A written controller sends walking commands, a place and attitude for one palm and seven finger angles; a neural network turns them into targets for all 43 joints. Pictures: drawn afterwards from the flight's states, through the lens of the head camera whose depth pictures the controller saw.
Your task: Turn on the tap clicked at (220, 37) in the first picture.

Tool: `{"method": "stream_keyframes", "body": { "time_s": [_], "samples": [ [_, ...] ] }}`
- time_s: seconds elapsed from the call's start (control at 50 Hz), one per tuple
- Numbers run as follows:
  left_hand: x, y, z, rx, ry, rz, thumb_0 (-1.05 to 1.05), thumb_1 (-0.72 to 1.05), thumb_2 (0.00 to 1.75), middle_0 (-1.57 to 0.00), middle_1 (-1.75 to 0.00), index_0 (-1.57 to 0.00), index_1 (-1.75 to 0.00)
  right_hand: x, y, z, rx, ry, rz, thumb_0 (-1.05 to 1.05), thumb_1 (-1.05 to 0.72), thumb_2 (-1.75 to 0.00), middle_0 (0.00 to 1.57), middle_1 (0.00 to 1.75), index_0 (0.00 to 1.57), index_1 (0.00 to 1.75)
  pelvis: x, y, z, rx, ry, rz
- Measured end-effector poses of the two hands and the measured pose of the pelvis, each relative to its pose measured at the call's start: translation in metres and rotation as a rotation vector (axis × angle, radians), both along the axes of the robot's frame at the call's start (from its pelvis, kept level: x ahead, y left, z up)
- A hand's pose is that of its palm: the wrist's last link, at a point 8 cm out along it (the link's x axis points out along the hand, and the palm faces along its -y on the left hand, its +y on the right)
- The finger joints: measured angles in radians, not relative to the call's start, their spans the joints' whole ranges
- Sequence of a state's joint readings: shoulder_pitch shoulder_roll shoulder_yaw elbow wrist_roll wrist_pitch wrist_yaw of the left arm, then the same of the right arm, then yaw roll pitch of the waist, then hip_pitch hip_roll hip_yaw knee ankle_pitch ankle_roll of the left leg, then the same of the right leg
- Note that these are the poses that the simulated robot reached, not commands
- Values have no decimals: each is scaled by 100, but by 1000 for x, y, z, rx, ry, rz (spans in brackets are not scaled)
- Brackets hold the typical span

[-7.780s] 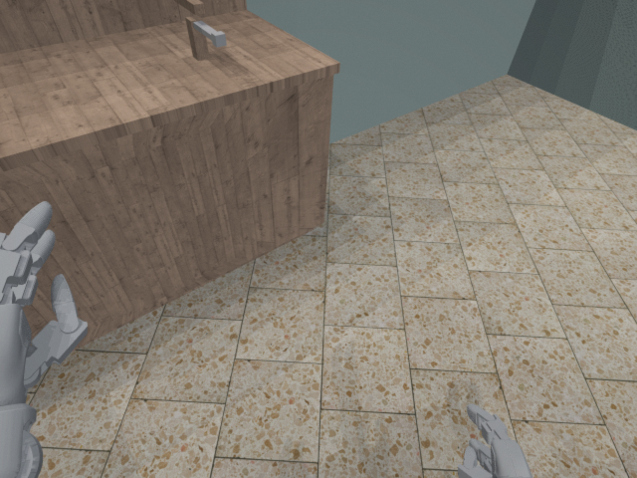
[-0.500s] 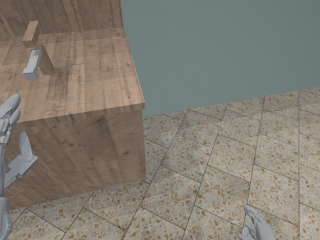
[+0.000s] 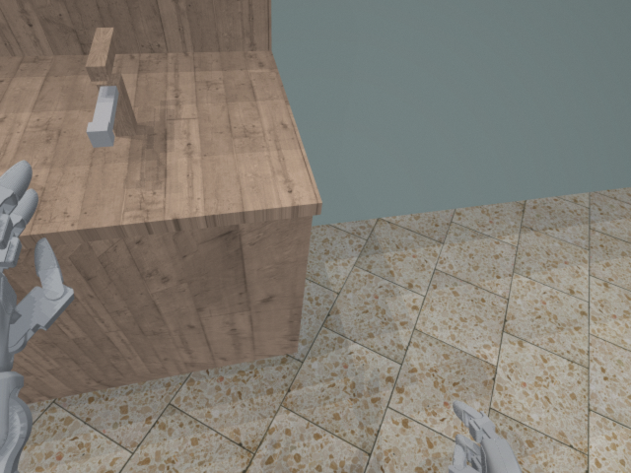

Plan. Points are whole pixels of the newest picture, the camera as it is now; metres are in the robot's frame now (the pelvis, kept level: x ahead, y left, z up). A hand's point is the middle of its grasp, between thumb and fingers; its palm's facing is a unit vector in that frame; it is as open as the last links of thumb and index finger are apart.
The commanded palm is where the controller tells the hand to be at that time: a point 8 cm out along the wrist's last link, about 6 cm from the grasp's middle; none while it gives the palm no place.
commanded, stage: shuffle to correct the standing spot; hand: left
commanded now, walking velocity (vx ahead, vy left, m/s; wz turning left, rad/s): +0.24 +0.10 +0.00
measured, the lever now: (101, 134) +0.52 +0.39 +0.10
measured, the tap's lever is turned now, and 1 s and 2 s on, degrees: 0 0 0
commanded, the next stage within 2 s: come to a stop and stand still in 0.84 s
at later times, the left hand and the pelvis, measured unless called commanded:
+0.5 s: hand (94, 221) +0.31 +0.28 +0.15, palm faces +0.38 -0.86 -0.34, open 7.4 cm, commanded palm +0.26 +0.32 +0.18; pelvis +0.09 +0.04 -0.03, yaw -1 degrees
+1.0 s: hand (96, 168) +0.40 +0.32 +0.15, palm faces +0.44 -0.82 -0.36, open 7.4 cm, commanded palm +0.34 +0.34 +0.18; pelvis +0.17 +0.07 -0.01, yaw -1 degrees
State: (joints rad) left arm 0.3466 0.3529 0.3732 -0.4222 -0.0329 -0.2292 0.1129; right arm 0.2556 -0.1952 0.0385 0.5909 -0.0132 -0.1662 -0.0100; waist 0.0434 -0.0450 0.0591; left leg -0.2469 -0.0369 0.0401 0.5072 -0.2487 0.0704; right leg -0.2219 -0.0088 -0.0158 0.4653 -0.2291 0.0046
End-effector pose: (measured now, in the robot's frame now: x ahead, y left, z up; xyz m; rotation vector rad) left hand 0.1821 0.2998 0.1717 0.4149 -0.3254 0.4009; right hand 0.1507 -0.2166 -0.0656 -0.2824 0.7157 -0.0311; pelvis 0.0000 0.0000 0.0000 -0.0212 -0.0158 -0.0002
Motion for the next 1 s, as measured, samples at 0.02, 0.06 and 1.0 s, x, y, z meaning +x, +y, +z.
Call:
{"method": "stream_keyframes", "body": {
  "time_s": [0.02, 0.06, 1.0],
  "samples": [
    [2, -2, 1, -2, -11, -12, 2, 89, 89, -21, -31, -21, -30, 5, 2, 0, 3, -9, 1, 1, -90, -90, 20, 30, 20, 30, 4, 2, -1, -2, 1, 0],
    [8, -5, 2, 1, -19, -38, 1, 89, 90, -20, -31, -20, -30, 16, 6, 0, 9, -28, -3, 1, -90, -90, 20, 30, 20, 30, 12, 7, -2, -5, 4, -1],
    [171, 57, -9, 7, 76, 34, 1, 88, 89, -21, -31, -21, -30, 155, 42, -30, 11, 106, -104, 1, -90, -90, 20, 30, 20, 30, 172, 65, -8, 9, 7, -18]
  ]
}}
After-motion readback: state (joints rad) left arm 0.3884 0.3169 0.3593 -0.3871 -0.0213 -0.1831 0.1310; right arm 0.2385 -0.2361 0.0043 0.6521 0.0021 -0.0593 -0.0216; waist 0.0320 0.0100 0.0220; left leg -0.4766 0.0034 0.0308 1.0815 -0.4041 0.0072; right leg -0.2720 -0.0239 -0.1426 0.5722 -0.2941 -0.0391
